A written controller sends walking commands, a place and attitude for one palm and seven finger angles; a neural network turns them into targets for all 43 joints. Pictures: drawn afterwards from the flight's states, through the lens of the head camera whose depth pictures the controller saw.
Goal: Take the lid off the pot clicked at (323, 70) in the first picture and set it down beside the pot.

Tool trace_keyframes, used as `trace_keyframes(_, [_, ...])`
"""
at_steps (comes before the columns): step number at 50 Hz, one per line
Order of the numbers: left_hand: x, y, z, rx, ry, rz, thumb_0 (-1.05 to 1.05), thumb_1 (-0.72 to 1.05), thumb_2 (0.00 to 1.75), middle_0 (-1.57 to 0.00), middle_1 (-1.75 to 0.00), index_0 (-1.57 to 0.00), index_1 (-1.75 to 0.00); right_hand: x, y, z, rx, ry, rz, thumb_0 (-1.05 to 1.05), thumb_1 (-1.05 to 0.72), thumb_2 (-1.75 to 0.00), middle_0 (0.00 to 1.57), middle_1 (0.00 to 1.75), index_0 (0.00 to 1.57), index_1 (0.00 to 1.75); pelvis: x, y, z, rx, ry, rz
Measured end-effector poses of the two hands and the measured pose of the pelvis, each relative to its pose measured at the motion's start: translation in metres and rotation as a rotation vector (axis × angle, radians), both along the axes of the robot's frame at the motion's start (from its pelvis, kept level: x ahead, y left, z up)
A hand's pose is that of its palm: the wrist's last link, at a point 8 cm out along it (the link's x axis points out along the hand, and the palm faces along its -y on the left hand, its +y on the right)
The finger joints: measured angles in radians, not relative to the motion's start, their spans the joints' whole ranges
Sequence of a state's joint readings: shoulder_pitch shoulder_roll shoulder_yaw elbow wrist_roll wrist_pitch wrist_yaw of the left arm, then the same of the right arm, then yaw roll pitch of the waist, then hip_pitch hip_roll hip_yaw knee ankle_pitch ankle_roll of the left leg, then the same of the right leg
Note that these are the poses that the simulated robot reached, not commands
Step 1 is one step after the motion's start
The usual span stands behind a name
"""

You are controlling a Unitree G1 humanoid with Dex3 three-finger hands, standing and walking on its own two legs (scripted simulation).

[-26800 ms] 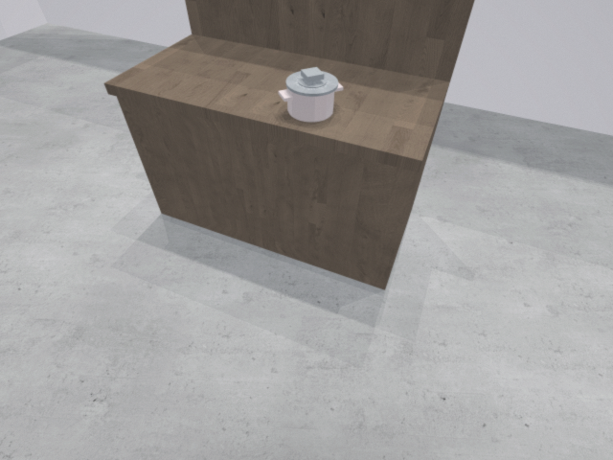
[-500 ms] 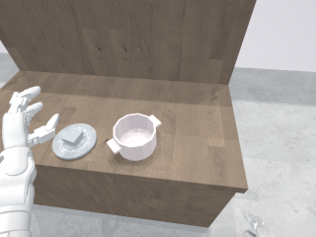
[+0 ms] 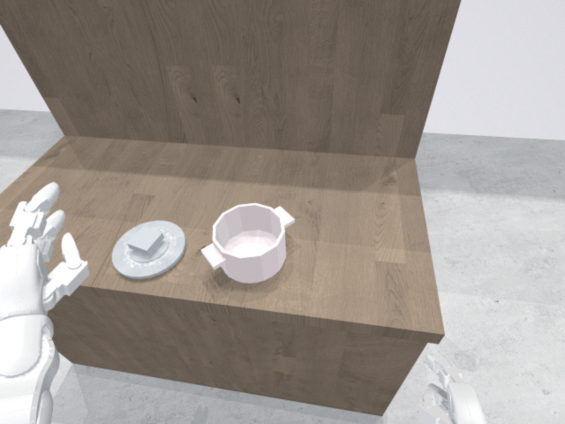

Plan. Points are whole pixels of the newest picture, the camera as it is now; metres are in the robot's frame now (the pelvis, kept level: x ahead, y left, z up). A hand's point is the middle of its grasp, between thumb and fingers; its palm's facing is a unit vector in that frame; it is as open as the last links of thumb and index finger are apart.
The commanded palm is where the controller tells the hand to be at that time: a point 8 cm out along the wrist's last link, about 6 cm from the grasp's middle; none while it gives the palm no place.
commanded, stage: draw the hand back to the body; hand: left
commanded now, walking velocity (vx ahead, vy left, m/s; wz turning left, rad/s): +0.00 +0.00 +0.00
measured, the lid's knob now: (146, 240) +0.47 +0.36 -0.08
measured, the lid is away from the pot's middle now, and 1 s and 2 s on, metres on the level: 0.23 0.23 0.23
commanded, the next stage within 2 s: step back with the hand held close in 0.58 s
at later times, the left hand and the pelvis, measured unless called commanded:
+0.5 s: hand (48, 319) +0.18 +0.27 +0.15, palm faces +0.39 -0.84 -0.38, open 7.4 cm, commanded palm +0.13 +0.31 +0.17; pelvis +0.00 +0.03 +0.00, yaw +0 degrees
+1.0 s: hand (64, 308) +0.20 +0.27 +0.13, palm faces +0.19 -0.86 -0.47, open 7.4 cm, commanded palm +0.13 +0.33 +0.17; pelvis -0.01 +0.05 +0.00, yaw -2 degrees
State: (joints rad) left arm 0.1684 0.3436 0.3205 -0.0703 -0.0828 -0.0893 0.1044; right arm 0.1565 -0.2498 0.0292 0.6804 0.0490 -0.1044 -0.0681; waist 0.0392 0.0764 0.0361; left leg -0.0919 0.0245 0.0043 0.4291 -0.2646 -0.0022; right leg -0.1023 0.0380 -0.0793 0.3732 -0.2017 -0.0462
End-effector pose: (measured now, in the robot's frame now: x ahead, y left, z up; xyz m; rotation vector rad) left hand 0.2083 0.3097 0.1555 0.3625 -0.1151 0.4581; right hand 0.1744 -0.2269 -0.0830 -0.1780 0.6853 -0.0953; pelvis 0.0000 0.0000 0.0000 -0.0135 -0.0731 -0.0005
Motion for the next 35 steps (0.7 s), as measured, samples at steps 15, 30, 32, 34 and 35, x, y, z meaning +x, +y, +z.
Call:
trace_keyframes(15, [-0.047, -0.006, 0.01, 0.056, -0.013, -0.059, 0.02, 0.89, 0.9, -0.21, -0.31, -0.21, -0.3, 0.0, 0.021, 0.008, -0.003, -0.049, 0.021, 0.01, -0.9, -0.9, 0.2, 0.3, 0.2, 0.3, -0.004, 0.016, 0.0, -0.004, -0.011, -0.004])
trace_keyframes(30, [-0.07, 0.005, 0.011, 0.067, 0.001, -0.051, 0.02, 0.89, 0.9, -0.21, -0.31, -0.21, -0.3, 0.014, 0.048, 0.015, -0.008, -0.072, 0.053, 0.01, -0.9, -0.9, 0.2, 0.3, 0.2, 0.3, 0.0, 0.032, -0.001, -0.009, -0.011, 0.002])
trace_keyframes(32, [-0.069, 0.006, 0.01, 0.06, 0.003, -0.051, 0.02, 0.89, 0.9, -0.21, -0.31, -0.21, -0.3, 0.015, 0.051, 0.016, -0.009, -0.074, 0.059, 0.01, -0.9, -0.9, 0.2, 0.3, 0.2, 0.3, 0.0, 0.034, -0.001, -0.009, -0.01, 0.001])
trace_keyframes(34, [-0.067, 0.005, 0.011, 0.062, -0.003, -0.059, 0.02, 0.89, 0.9, -0.21, -0.31, -0.21, -0.3, 0.016, 0.053, 0.016, -0.01, -0.078, 0.063, 0.01, -0.9, -0.9, 0.2, 0.3, 0.2, 0.3, 0.002, 0.035, -0.001, -0.009, -0.009, 0.0])
trace_keyframes(35, [-0.067, 0.005, 0.013, 0.066, -0.006, -0.065, 0.02, 0.89, 0.9, -0.21, -0.31, -0.21, -0.3, 0.017, 0.054, 0.017, -0.009, -0.079, 0.065, 0.01, -0.9, -0.9, 0.2, 0.3, 0.2, 0.3, 0.002, 0.036, -0.001, -0.009, -0.008, -0.001])
